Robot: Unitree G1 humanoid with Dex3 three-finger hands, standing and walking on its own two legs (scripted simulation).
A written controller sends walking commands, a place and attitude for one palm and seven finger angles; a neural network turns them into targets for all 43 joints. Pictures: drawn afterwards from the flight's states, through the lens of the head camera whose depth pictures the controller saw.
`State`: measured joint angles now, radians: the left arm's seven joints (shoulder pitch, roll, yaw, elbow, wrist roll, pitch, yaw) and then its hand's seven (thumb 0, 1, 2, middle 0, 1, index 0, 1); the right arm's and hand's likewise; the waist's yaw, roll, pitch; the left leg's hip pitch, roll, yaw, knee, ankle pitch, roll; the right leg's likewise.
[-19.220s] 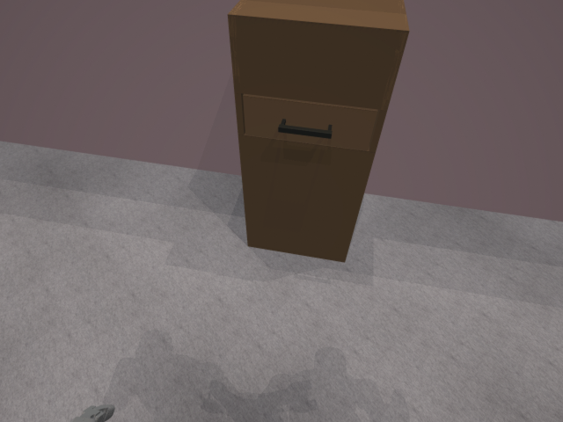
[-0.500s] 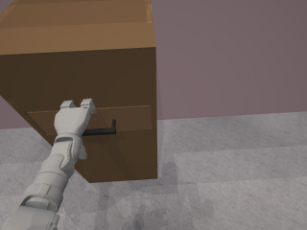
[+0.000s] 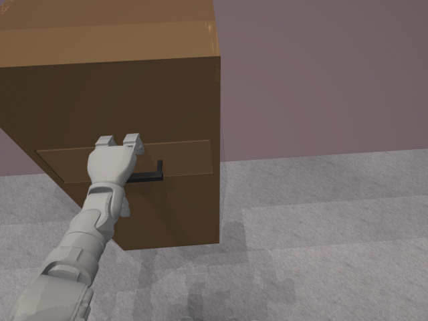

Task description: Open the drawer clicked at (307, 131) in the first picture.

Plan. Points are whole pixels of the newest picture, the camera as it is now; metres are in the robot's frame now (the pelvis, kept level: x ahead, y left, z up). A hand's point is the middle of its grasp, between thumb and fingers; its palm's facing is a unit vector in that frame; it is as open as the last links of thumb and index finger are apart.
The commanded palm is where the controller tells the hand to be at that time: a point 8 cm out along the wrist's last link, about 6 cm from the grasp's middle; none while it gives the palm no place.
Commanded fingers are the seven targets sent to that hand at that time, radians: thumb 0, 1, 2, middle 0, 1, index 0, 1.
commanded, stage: re-aim the fingers above the handle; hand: left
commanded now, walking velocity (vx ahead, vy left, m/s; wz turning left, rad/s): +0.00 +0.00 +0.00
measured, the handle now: (130, 172) +0.45 +0.21 -0.06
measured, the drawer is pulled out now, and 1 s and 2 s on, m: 0.00 0.00 0.00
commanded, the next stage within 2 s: lower the fingers behind the handle in 0.84 s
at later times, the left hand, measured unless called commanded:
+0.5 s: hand (123, 175) +0.41 +0.20 +0.00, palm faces -0.03 -0.03 -1.00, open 13.6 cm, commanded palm +0.39 +0.21 +0.06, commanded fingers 0.00 -0.50 0.30 -0.30 -1.20 -0.30 -1.20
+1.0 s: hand (123, 175) +0.41 +0.20 +0.00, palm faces -0.02 -0.02 -1.00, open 13.6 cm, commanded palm +0.39 +0.23 +0.05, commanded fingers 0.00 -0.50 0.30 -0.30 -1.20 -0.30 -1.20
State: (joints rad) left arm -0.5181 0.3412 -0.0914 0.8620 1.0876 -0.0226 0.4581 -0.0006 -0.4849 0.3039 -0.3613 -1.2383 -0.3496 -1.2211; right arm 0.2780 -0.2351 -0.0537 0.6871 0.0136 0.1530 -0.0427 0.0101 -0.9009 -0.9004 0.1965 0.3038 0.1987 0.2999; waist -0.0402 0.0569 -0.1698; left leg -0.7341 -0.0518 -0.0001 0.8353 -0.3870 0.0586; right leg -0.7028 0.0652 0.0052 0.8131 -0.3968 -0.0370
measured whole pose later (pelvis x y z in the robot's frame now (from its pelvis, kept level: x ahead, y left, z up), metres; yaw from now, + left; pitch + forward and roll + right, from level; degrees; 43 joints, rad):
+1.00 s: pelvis +0.00 -0.02 +0.00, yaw +0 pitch +16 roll +0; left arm -0.53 0.37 -0.09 0.91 1.07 -0.02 0.44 0.00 -0.48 0.30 -0.35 -1.23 -0.36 -1.24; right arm 0.27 -0.24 -0.04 0.68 0.03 0.16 -0.07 0.01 -0.90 -0.90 0.20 0.30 0.20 0.30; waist -0.05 0.05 -0.17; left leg -0.71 -0.04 -0.01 0.80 -0.37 0.04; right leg -0.69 0.08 -0.01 0.79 -0.39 -0.06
